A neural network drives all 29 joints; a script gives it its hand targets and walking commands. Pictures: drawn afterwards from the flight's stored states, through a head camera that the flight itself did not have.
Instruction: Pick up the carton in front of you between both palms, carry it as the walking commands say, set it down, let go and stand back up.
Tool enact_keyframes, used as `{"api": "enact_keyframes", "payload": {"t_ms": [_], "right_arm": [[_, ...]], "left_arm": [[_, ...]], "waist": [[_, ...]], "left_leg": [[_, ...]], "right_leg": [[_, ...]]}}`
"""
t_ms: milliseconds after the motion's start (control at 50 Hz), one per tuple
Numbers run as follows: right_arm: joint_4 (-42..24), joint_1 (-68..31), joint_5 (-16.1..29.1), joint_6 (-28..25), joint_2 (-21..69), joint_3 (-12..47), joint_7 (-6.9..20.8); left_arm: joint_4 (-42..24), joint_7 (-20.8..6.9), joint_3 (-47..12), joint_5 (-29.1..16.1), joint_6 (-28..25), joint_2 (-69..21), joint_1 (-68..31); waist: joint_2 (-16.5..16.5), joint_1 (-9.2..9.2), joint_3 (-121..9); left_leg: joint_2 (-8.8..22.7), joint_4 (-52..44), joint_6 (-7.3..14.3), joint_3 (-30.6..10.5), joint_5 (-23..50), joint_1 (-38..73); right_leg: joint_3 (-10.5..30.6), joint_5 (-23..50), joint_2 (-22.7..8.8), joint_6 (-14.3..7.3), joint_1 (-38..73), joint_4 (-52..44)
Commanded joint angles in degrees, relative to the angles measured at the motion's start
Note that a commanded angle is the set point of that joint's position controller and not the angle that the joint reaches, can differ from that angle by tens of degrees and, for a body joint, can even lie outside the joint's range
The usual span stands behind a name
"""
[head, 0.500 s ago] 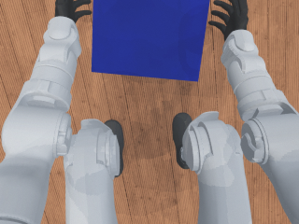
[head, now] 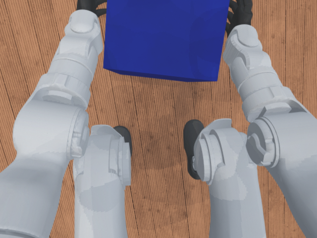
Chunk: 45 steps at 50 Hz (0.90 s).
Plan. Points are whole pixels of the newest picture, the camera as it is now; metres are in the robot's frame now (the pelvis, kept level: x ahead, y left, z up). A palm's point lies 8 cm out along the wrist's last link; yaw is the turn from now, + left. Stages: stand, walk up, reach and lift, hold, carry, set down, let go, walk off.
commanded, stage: reach and lift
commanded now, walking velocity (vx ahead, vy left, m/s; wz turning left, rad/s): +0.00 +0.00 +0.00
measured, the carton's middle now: (161, 34) +0.51 -0.01 -0.25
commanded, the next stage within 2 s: none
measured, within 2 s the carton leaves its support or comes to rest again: leaves its support in 0.06 s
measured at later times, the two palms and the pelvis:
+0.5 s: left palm out of the picture +0.50 +0.15 +0.00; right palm (295, 18) +0.48 -0.15 -0.01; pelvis +0.00 +0.00 +0.08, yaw +2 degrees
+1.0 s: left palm out of the picture +0.46 +0.15 +0.15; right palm out of the picture +0.45 -0.15 +0.15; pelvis +0.04 +0.00 +0.21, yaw +2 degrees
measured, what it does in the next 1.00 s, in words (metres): rises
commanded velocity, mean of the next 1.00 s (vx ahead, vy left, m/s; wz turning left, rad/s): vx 0.00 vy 0.00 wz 0.00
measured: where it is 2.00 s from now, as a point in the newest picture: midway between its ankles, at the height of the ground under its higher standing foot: (159, 162)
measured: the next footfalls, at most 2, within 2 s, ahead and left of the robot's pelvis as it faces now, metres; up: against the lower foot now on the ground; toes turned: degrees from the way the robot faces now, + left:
none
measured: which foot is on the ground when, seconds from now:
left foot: down 0.00-1.00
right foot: down 0.00-1.00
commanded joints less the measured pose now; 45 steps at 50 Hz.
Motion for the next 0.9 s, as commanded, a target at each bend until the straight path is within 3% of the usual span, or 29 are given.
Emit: {"api": "enact_keyframes", "payload": {"t_ms": [0,80,140,180,240,320,380,580,880], "right_arm": [[-18.4,-32.1,0.2,1.4,50.9,15.9,14.5],[-28.1,-31.0,1.7,3.7,58.1,20.6,14.5],[-34.5,-30.3,-0.5,6.7,59.7,21.1,15.3],[-37.4,-29.3,-3.0,8.8,61.1,20.6,16.1],[-36.9,-26.1,-6.7,12.2,64.0,19.5,17.5],[-28.6,-20.9,-12.6,15.9,67.0,14.3,19.4],[-26.2,-19.4,-14.2,16.8,68.9,12.0,20.2],[-26.6,-13.6,-15.7,17.8,72.2,13.4,20.7],[-31.0,1.1,-12.9,17.8,76.0,22.1,20.9]], "left_arm": [[-19.4,-11.5,-11.1,-2.0,-0.3,-52.5,-27.9],[-28.8,-11.3,-14.3,-3.9,2.0,-60.2,-27.5],[-31.0,-11.6,-13.5,-1.4,5.3,-64.7,-22.5],[-33.0,-12.3,-12.6,0.2,7.4,-67.3,-20.5],[-32.2,-13.6,-10.2,3.5,10.8,-71.2,-16.5],[-25.0,-15.6,-3.3,10.1,13.7,-72.5,-11.5],[-25.2,-16.4,-1.7,12.1,13.9,-72.9,-12.4],[-26.2,-17.4,-1.3,13.6,14.9,-76.1,-6.4],[-34.1,-17.2,-11.7,9.3,15.0,-81.4,6.3]], "waist": [[6.3,0.51,-74.1],[6.6,0.52,-91.0],[7.2,0.76,-92.8],[6.3,-0.15,-92.4],[6.0,-0.17,-87.1],[4.8,-0.33,-74.6],[4.8,0.06,-74.6],[3.0,0.97,-79.2],[3.6,1.2,-77.5]], "left_leg": [[-4.7,-9.2,1.4,5.9,19.1,36.8],[-5.6,-9.5,0.9,7.1,26.2,46.2],[-6.5,-11.7,0.8,7.9,21.6,47.0],[-7.1,-13.4,0.8,8.3,17.5,46.1],[-7.4,-17.2,0.8,8.7,11.5,43.3],[-7.5,-22.4,1.2,8.6,2.9,36.2],[-7.6,-25.3,1.4,8.5,3.8,37.6],[-8.2,-33.4,1.5,8.0,6.8,46.4],[-8.4,-46.4,0.1,5.4,14.3,65.0]], "right_leg": [[-7.9,18.2,5.2,-1.1,33.6,-6.0],[-8.9,25.1,6.1,-0.8,41.6,-6.3],[-9.9,20.0,6.4,-0.8,41.0,-8.3],[-10.3,16.1,6.5,-0.9,40.6,-10.2],[-9.9,10.9,6.4,-1.4,39.0,-13.6],[-9.1,3.3,6.6,-1.8,34.9,-19.3],[-8.7,4.0,6.8,-1.6,36.2,-22.4],[-7.5,6.5,7.0,-1.2,46.9,-31.5],[-5.1,13.1,7.0,-1.1,63.5,-43.7]]}}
